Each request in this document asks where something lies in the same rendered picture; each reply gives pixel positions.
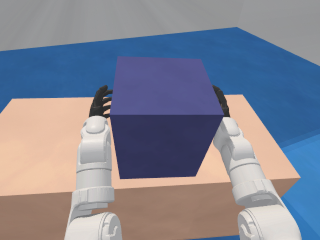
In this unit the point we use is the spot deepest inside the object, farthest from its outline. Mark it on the robot right forearm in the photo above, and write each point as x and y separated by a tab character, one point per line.
250	186

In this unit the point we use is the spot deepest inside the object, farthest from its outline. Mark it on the robot right hand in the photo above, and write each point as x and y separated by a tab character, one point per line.
222	101

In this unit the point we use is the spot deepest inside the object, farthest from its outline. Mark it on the left robot upper arm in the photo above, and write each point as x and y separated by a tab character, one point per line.
98	226

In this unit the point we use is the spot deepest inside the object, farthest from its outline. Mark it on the robot left forearm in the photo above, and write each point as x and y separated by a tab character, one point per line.
93	167

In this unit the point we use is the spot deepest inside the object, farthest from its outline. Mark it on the robot left hand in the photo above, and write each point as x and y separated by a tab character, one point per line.
97	108

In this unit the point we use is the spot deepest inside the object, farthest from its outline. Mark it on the right robot upper arm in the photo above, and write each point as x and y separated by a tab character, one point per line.
271	222

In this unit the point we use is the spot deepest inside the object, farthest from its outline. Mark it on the carton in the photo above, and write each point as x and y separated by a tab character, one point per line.
164	115

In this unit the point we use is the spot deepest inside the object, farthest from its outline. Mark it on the pedestal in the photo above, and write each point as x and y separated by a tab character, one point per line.
39	139

